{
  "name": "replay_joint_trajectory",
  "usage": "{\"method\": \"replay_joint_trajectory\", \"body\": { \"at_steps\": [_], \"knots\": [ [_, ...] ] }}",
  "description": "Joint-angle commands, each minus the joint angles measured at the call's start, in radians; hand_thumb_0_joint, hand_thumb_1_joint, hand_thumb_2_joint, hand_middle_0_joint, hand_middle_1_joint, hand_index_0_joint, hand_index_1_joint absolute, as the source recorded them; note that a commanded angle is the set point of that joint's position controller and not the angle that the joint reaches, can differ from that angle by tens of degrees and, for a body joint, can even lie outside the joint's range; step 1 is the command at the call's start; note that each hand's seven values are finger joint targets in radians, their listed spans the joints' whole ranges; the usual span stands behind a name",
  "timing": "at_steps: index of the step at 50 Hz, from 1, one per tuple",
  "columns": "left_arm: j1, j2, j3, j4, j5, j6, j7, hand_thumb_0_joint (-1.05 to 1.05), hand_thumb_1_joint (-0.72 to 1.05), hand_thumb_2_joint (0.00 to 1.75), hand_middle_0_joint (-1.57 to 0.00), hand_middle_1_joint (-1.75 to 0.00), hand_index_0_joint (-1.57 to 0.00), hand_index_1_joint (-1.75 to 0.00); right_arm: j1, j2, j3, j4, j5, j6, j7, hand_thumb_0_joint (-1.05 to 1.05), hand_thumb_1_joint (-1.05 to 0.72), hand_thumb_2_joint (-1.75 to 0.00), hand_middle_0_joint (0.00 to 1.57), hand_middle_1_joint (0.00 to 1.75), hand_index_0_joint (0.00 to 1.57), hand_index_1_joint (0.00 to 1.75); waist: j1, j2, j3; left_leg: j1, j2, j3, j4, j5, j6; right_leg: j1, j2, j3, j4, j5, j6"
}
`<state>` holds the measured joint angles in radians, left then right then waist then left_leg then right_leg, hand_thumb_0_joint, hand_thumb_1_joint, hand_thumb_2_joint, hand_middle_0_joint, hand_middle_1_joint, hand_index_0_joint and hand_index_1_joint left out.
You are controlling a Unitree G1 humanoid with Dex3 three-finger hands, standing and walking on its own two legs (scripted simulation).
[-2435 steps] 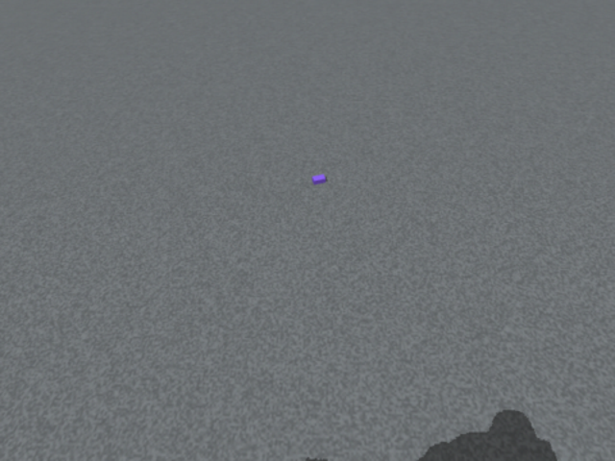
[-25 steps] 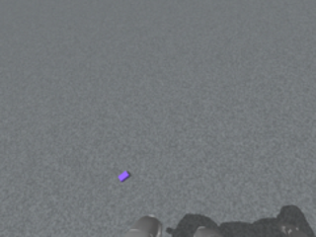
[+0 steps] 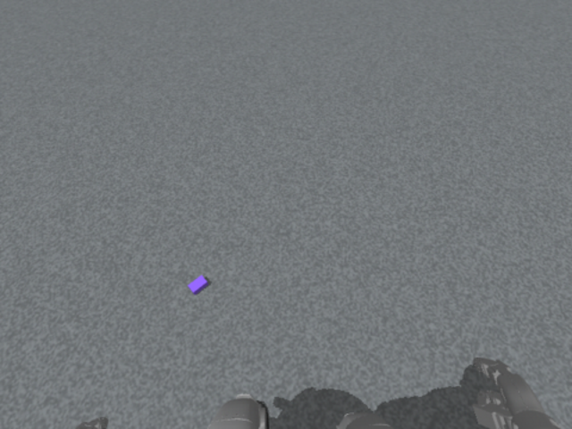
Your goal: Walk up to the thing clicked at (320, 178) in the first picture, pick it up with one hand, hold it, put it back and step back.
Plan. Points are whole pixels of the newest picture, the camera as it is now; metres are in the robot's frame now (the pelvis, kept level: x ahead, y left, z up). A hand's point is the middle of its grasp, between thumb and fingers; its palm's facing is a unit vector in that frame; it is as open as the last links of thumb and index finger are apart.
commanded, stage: step back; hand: left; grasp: from above
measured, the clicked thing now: (198, 284) +0.62 +0.36 -0.74
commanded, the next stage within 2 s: stand in 1.92 s
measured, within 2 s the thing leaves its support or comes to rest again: neither
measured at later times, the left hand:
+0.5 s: hand out of the picture -0.05 +0.27 -0.14, palm faces +0.08 -0.91 -0.41, open 7.4 cm
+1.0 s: hand out of the picture -0.29 +0.26 -0.12, palm faces +0.09 -0.89 -0.45, open 7.4 cm
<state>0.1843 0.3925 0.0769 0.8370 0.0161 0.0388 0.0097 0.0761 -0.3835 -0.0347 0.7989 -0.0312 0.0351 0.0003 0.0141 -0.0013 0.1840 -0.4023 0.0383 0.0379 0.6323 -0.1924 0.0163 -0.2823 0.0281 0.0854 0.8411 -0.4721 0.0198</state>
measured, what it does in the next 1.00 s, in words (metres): walks backwards: right foot, then left foot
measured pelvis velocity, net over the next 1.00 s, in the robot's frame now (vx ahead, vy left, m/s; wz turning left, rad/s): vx -0.33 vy -0.03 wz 0.10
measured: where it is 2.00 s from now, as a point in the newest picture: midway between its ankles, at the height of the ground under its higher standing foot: outside the picture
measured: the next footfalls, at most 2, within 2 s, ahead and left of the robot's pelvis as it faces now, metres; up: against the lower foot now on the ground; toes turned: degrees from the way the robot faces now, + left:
right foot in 0.04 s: -0.01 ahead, -0.14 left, +0.00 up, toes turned +3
left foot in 0.40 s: -0.12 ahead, +0.11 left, +0.00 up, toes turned +3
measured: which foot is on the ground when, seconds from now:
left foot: down 0.00-0.06, up 0.08-0.38, down 0.40-0.76, up 0.78-1.00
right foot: up 0.00-0.02, down 0.04-0.42, up 0.44-0.72, down 0.74-1.00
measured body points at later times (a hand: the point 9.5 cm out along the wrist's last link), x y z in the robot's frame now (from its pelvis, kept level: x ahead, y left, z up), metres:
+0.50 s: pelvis -0.17 -0.01 +0.00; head -0.11 +0.00 +0.45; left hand -0.06 +0.32 -0.11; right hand -0.07 -0.32 -0.12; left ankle -0.16 +0.10 -0.72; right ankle -0.10 -0.14 -0.68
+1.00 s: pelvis -0.33 -0.03 +0.00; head -0.29 -0.05 +0.45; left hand -0.30 +0.30 -0.09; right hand -0.21 -0.34 -0.13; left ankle -0.35 +0.11 -0.69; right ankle -0.28 -0.15 -0.72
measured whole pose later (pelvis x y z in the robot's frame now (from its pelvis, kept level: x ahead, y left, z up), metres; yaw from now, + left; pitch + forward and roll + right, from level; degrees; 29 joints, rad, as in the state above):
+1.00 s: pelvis -0.33 -0.03 +0.00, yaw +6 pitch -2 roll +1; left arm 0.22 0.37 0.07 0.89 0.06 0.01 0.00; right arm 0.21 -0.42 -0.06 0.91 -0.03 0.06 0.01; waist 0.04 0.03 0.11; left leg -0.33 -0.04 -0.08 0.84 -0.50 -0.02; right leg -0.32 -0.05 -0.01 0.66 -0.31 -0.01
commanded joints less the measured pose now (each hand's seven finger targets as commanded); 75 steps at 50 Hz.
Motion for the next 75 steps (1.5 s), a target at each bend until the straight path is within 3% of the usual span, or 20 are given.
{"method": "replay_joint_trajectory", "body": {
  "at_steps": [1, 3, 4, 7, 14, 19, 22, 26, 34, 37, 38, 39, 42, 50, 53, 54, 62, 65, 71, 75],
  "knots": [
    [0.174, 0.174, 0.063, -0.001, 0.012, -0.032, 0.012, 0.00, 0.90, 0.90, -0.20, -0.30, -0.20, -0.30, 0.011, -0.256, -0.082, -0.046, 0.017, 0.010, -0.015, 0.00, -0.90, -0.90, 0.20, 0.30, 0.20, 0.30, 0.019, 0.165, -0.289, 0.097, 0.160, -0.230, -0.082, 0.080, 0.112, 0.169, -0.003, -0.076, -0.406, 0.209, -0.040],
    [0.087, 0.344, 0.102, -0.050, 0.025, -0.031, 0.006, 0.00, 0.90, 0.90, -0.20, -0.30, -0.20, -0.30, -0.037, -0.173, -0.069, -0.066, 0.029, 0.010, -0.019, 0.00, -0.90, -0.90, 0.20, 0.30, 0.20, 0.30, 0.060, -0.284, -0.168, -0.133, -0.145, -0.110, 0.300, -0.367, -0.018, -0.028, -0.370, 0.447, -0.573, 0.109, -0.246],
    [0.000, 0.373, 0.104, -0.092, 0.032, -0.036, 0.012, 0.00, 0.90, 0.90, -0.20, -0.30, -0.20, -0.30, -0.033, -0.215, -0.083, -0.061, 0.020, 0.016, -0.028, 0.00, -0.90, -0.90, 0.20, 0.30, 0.20, 0.30, 0.049, -0.276, -0.103, -0.091, -0.107, -0.226, 0.514, -0.407, -0.038, -0.195, -0.479, 0.553, -0.604, 0.125, -0.334],
    [-0.152, 0.246, 0.076, -0.119, 0.025, -0.040, 0.025, 0.00, 0.90, 0.90, -0.20, -0.30, -0.20, -0.30, 0.113, -0.201, -0.074, 0.005, 0.040, 0.009, -0.029, 0.00, -0.90, -0.90, 0.20, 0.30, 0.20, 0.30, -0.060, -0.126, -0.115, -0.084, -0.174, -0.226, 0.621, -0.261, -0.029, -0.096, -0.265, 0.146, -0.432, 0.476, -0.205],
    [-0.002, 0.226, 0.072, -0.117, 0.021, -0.023, 0.041, 0.00, 0.90, 0.90, -0.20, -0.30, -0.20, -0.30, 0.109, -0.184, -0.059, -0.020, 0.016, -0.002, -0.032, 0.00, -0.90, -0.90, 0.20, 0.30, 0.20, 0.30, 0.049, -0.196, -0.199, -0.107, -0.090, -0.141, 0.268, -0.343, -0.045, 0.238, -0.308, 0.161, -0.330, 0.659, -0.229],
    [-0.062, 0.233, 0.050, -0.133, 0.000, 0.001, 0.031, 0.00, 0.90, 0.90, -0.20, -0.30, -0.20, -0.30, 0.247, -0.195, -0.081, 0.038, 0.003, -0.012, -0.021, 0.00, -0.90, -0.90, 0.20, 0.30, 0.20, 0.30, -0.031, -0.161, -0.265, 0.183, -0.065, -0.048, -0.203, -0.026, 0.005, 0.092, -0.245, 0.088, -0.200, 0.551, -0.137],
    [-0.158, 0.209, 0.056, -0.148, 0.002, 0.001, 0.044, 0.00, 0.90, 0.90, -0.20, -0.30, -0.20, -0.30, 0.152, -0.386, -0.121, -0.006, -0.012, -0.012, -0.004, 0.00, -0.90, -0.90, 0.20, 0.30, 0.20, 0.30, -0.082, 0.242, -0.196, 0.054, 0.357, -0.633, -0.320, 0.195, 0.304, -0.148, 0.036, 0.024, 0.286, -0.213, -0.025],
    [0.001, 0.192, 0.053, -0.059, -0.019, 0.004, 0.035, 0.00, 0.90, 0.90, -0.20, -0.30, -0.20, -0.30, 0.018, -0.257, -0.077, -0.026, -0.006, -0.018, -0.028, 0.00, -0.90, -0.90, 0.20, 0.30, 0.20, 0.30, 0.032, 0.121, -0.169, 0.094, 0.215, -0.300, -0.198, 0.321, 0.216, -0.177, 0.056, 0.080, 0.451, -0.043, -0.037],
    [0.033, 0.161, 0.038, -0.027, 0.005, -0.028, 0.021, 0.00, 0.90, 0.90, -0.20, -0.30, -0.20, -0.30, 0.073, -0.263, -0.083, -0.026, -0.003, 0.015, -0.013, 0.00, -0.90, -0.90, 0.20, 0.30, 0.20, 0.30, -0.029, 0.200, -0.260, 0.275, 0.184, -0.282, -0.125, 0.249, 0.194, -0.027, 0.008, -0.083, -0.222, 0.045, -0.006],
    [0.129, 0.220, 0.053, 0.021, 0.030, -0.043, 0.023, 0.00, 0.90, 0.90, -0.20, -0.30, -0.20, -0.30, 0.034, -0.215, -0.066, -0.035, 0.014, 0.030, -0.005, 0.00, -0.90, -0.90, 0.20, 0.30, 0.20, 0.30, 0.023, 0.050, -0.264, 0.002, 0.091, -0.231, 0.005, -0.053, 0.075, 0.177, -0.096, 0.093, -0.465, 0.131, -0.069],
    [0.089, 0.339, 0.086, 0.006, 0.033, -0.036, 0.019, 0.00, 0.90, 0.90, -0.20, -0.30, -0.20, -0.30, -0.032, -0.166, -0.059, -0.060, 0.021, 0.026, -0.012, 0.00, -0.90, -0.90, 0.20, 0.30, 0.20, 0.30, 0.069, -0.273, -0.196, -0.144, -0.137, -0.135, 0.249, -0.327, 0.003, 0.061, -0.337, 0.414, -0.546, 0.164, -0.224],
    [-0.007, 0.392, 0.094, -0.038, 0.035, -0.040, 0.025, 0.00, 0.90, 0.90, -0.20, -0.30, -0.20, -0.30, -0.038, -0.203, -0.078, -0.066, 0.013, 0.033, -0.025, 0.00, -0.90, -0.90, 0.20, 0.30, 0.20, 0.30, 0.060, -0.298, -0.118, -0.101, -0.093, -0.235, 0.501, -0.415, -0.030, -0.167, -0.506, 0.573, -0.596, 0.183, -0.348],
    [-0.160, 0.253, 0.063, -0.068, 0.027, -0.051, 0.034, 0.00, 0.90, 0.90, -0.20, -0.30, -0.20, -0.30, 0.101, -0.211, -0.080, 0.012, 0.030, 0.024, -0.020, 0.00, -0.90, -0.90, 0.20, 0.30, 0.20, 0.30, -0.058, -0.057, -0.129, -0.049, -0.143, -0.241, 0.611, -0.258, -0.025, -0.120, -0.279, 0.157, -0.427, 0.354, -0.218],
    [-0.003, 0.265, 0.059, -0.021, 0.031, -0.037, 0.000, 0.00, 0.90, 0.90, -0.20, -0.30, -0.20, -0.30, 0.117, -0.164, -0.070, 0.064, 0.006, -0.036, 0.000, 0.00, -0.90, -0.90, 0.20, 0.30, 0.20, 0.30, 0.024, -0.188, -0.158, 0.197, -0.086, -0.010, -0.198, -0.242, -0.013, -0.018, -0.221, 0.120, -0.411, -0.111, -0.162],
    [-0.024, 0.138, 0.011, -0.030, 0.006, -0.033, -0.006, 0.00, 0.90, 0.90, -0.20, -0.30, -0.20, -0.30, 0.134, -0.305, -0.096, 0.080, -0.022, -0.056, -0.008, 0.00, -0.90, -0.90, 0.20, 0.30, 0.20, 0.30, -0.025, 0.198, -0.151, 0.262, 0.280, -0.636, -0.447, -0.664, 0.148, -0.330, -0.025, -0.091, -0.063, -0.088, -0.027],
    [-0.097, 0.238, 0.041, -0.018, 0.020, -0.037, -0.001, 0.00, 0.90, 0.90, -0.20, -0.30, -0.20, -0.30, 0.088, -0.347, -0.106, 0.068, -0.011, -0.060, -0.003, 0.00, -0.90, -0.90, 0.20, 0.30, 0.20, 0.30, -0.047, 0.130, -0.055, 0.005, 0.333, -0.680, -0.488, -0.752, 0.225, -0.207, -0.076, 0.013, 0.051, -0.100, -0.025],
    [0.047, 0.179, 0.039, 0.081, 0.020, -0.074, -0.015, 0.00, 0.90, 0.90, -0.20, -0.30, -0.20, -0.30, 0.048, -0.187, -0.057, 0.082, -0.004, -0.051, 0.001, 0.00, -0.90, -0.90, 0.20, 0.30, 0.20, 0.30, 0.026, 0.091, -0.130, -0.046, 0.081, -0.212, -0.179, -0.368, 0.054, 0.228, -0.016, -0.053, -0.447, 0.150, -0.051],
    [-0.017, 0.295, 0.061, 0.058, 0.025, -0.088, -0.008, 0.00, 0.90, 0.90, -0.20, -0.30, -0.20, -0.30, 0.095, -0.172, -0.057, 0.107, 0.002, -0.050, -0.005, 0.00, -0.90, -0.90, 0.20, 0.30, 0.20, 0.30, 0.013, -0.123, -0.103, -0.048, -0.040, -0.117, 0.164, -0.345, -0.019, 0.045, -0.359, 0.440, -0.623, -0.306, -0.230],
    [-0.105, 0.216, 0.021, 0.052, 0.016, -0.079, -0.012, 0.00, 0.90, 0.90, -0.20, -0.30, -0.20, -0.30, 0.181, -0.147, -0.062, 0.170, 0.000, -0.074, 0.001, 0.00, -0.90, -0.90, 0.20, 0.30, 0.20, 0.30, -0.040, -0.161, -0.141, 0.239, -0.042, -0.058, -0.148, -0.142, 0.001, -0.088, -0.203, 0.129, -0.486, 0.017, -0.127],
    [-0.066, 0.163, 0.001, 0.089, -0.004, -0.071, -0.015, 0.00, 0.90, 0.90, -0.20, -0.30, -0.20, -0.30, 0.040, -0.239, -0.068, 0.146, -0.002, -0.091, -0.005, 0.00, -0.90, -0.90, 0.20, 0.30, 0.20, 0.30, 0.005, 0.053, -0.142, 0.129, 0.224, -0.395, -0.350, -0.272, 0.129, -0.011, -0.049, -0.049, -0.249, 0.074, -0.037]
  ]
}}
